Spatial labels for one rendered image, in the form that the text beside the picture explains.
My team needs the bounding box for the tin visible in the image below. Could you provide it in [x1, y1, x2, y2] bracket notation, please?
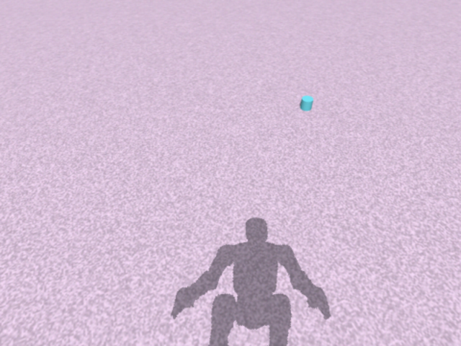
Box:
[300, 96, 313, 111]

